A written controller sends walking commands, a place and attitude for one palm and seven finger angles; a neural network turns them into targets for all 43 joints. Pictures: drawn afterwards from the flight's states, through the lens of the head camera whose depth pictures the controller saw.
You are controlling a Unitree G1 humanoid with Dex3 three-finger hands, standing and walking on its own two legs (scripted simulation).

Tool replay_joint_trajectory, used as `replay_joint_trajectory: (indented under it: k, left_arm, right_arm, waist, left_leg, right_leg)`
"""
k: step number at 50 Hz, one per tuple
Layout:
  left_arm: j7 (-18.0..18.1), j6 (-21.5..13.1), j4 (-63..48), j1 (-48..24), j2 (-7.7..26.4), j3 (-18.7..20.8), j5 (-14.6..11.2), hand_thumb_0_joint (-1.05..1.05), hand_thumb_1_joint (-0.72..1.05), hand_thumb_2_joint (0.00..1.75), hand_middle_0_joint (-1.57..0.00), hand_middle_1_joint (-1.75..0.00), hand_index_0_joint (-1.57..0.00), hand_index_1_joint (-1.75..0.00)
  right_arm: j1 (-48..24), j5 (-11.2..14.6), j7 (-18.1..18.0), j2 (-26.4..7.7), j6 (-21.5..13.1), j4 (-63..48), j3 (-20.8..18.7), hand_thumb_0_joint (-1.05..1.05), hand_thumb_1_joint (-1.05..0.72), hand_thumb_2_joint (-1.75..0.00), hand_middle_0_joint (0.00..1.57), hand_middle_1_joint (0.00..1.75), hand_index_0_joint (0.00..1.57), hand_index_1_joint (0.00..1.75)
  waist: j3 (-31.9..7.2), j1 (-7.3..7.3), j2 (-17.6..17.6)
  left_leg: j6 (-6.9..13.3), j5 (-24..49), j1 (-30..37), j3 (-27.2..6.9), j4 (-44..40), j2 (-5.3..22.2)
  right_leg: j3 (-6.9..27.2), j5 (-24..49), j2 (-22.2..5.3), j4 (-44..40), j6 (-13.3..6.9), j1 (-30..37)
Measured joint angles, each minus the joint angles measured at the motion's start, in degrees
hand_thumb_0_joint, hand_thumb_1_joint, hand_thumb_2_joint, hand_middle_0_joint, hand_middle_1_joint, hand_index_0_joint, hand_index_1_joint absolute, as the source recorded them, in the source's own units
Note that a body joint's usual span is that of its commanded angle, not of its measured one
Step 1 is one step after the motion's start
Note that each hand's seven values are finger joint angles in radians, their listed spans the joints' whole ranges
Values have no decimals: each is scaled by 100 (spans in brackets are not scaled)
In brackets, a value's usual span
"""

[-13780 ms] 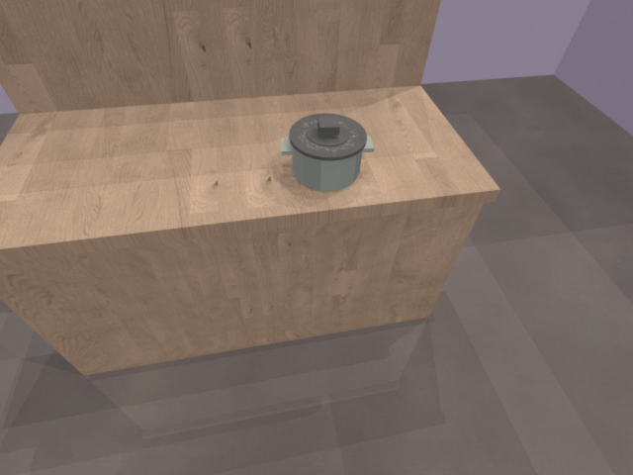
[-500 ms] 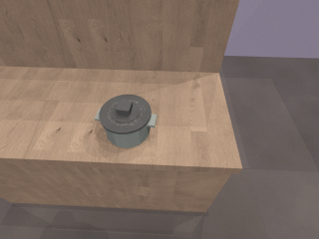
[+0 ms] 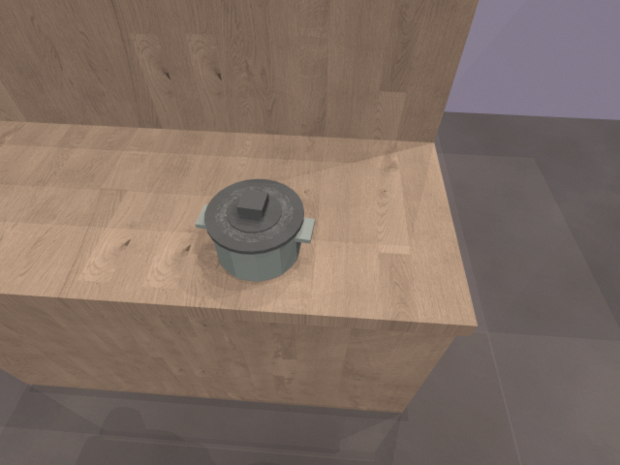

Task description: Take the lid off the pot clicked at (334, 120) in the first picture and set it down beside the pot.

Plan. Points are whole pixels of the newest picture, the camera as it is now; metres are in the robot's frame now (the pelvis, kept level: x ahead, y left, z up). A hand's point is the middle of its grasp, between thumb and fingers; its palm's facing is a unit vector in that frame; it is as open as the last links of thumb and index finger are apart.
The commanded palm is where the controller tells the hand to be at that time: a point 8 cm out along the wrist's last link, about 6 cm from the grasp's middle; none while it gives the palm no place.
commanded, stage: look again from close up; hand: left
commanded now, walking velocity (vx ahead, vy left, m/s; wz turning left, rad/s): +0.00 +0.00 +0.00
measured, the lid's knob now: (253, 203) +0.52 +0.14 +0.01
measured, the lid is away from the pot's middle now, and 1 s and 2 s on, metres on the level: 0.00 0.00 0.00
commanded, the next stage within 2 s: lift the closed hand beside the body in 0.06 s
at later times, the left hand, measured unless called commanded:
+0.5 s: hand out of the picture +0.11 +0.19 -0.08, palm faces +0.17 -0.96 -0.24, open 5.2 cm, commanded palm +0.08 +0.25 -0.06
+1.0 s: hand out of the picture +0.12 +0.23 -0.06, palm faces +0.25 -0.90 -0.36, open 3.1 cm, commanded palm +0.08 +0.27 -0.01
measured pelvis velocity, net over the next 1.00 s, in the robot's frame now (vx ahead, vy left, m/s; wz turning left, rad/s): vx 0.00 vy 0.00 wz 0.00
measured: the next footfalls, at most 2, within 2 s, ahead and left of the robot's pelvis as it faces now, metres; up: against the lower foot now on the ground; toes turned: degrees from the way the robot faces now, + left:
none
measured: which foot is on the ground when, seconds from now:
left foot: down 0.00-1.00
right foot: down 0.00-1.00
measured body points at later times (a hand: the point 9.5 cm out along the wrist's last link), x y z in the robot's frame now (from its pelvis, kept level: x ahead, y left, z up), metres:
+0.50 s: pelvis -0.02 +0.00 +0.00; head -0.04 +0.00 +0.45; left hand +0.09 +0.24 -0.06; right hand +0.17 -0.23 -0.06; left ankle +0.01 +0.12 -0.74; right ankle -0.02 -0.13 -0.74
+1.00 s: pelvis +0.00 +0.00 -0.01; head +0.01 -0.01 +0.44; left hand +0.11 +0.28 -0.03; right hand +0.17 -0.22 -0.10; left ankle +0.01 +0.12 -0.74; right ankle -0.02 -0.13 -0.74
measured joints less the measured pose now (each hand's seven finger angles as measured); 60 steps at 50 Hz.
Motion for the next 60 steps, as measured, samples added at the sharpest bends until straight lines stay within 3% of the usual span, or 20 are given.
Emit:
replay_joint_trajectory:
  k: [9,10,12,14,16,21,25,33,40,51,60]
  left_arm:
    - [20,-20,140,195,-23,-22,12,1,90,90,-20,-30,-20,-29]
    - [42,165,-468,389,-18,-35,-114,1,90,90,-20,-30,-20,-30]
    - [240,229,-2075,866,27,-105,-192,1,90,90,-22,-31,-22,-31]
    - [473,229,-3104,1004,16,-127,-253,2,90,90,-24,-34,-24,-34]
    - [551,127,-3379,837,-64,9,-161,2,90,90,-28,-39,-28,-38]
    - [319,68,-3500,852,-125,349,-107,1,91,90,-43,-55,-43,-55]
    - [206,-30,-4246,1340,-58,286,-139,1,90,90,-59,-72,-59,-72]
    - [291,-74,-4479,1330,114,460,-160,1,90,90,-92,-109,-93,-109]
    - [323,-53,-4557,1427,141,562,-130,1,90,90,-117,-136,-117,-136]
    - [340,80,-5267,1796,246,722,-108,2,90,90,-128,-148,-128,-148]
    - [336,53,-6248,2261,338,771,-112,2,90,90,-129,-150,-129,-149]
  right_arm:
    - [146,26,-14,15,15,121,33,1,-91,-90,20,30,20,30]
    - [270,111,-18,-2,-65,-79,68,1,-91,-90,20,30,20,30]
    - [589,246,-146,-54,-537,-490,167,1,-91,-90,20,30,20,30]
    - [668,342,-251,-135,-874,-723,191,2,-91,-90,20,30,20,30]
    - [534,308,-256,-193,-1016,-942,146,2,-91,-90,20,30,20,30]
    - [-23,273,-82,-95,-914,-1791,24,2,-91,-90,20,30,20,30]
    - [-120,243,-142,-146,-1019,-2569,55,2,-91,-90,20,30,20,30]
    - [-195,174,-341,-279,-954,-2981,133,1,-90,-90,20,30,20,30]
    - [35,137,-406,-130,-827,-2782,237,2,-90,-90,20,30,21,30]
    - [304,121,-432,-87,-816,-2494,177,2,-90,-90,20,30,21,30]
    - [126,144,-471,-127,-912,-2579,67,2,-90,-90,20,30,20,30]
  waist:
    - [31,19,-6]
    - [60,65,-2]
    - [-7,195,-11]
    - [-130,177,59]
    - [-261,71,133]
    - [-423,-118,70]
    - [-293,18,9]
    - [-105,269,-12]
    - [-216,205,58]
    - [-298,131,137]
    - [-350,204,173]
  left_leg:
    - [4,24,-32,-9,32,34]
    - [3,-1,-29,1,74,50]
    - [11,5,30,41,31,25]
    - [27,26,114,18,-4,-19]
    - [48,59,147,3,-27,-58]
    - [20,107,55,110,-5,-23]
    - [-14,98,4,56,85,36]
    - [-53,51,-322,-160,338,75]
    - [-46,-100,-422,-160,475,52]
    - [-6,-286,-343,-30,480,28]
    - [15,-354,-86,7,335,20]
  right_leg:
    - [-9,75,36,-85,12,24]
    - [3,93,51,-87,13,38]
    - [42,85,25,-50,-4,46]
    - [16,73,-17,-65,4,139]
    - [-2,72,-57,-52,27,167]
    - [115,65,-30,145,12,-57]
    - [64,84,32,157,-25,-54]
    - [-147,58,85,242,-79,-227]
    - [-147,-91,60,369,-64,-319]
    - [-22,-253,24,405,-20,-299]
    - [6,-274,15,198,10,-25]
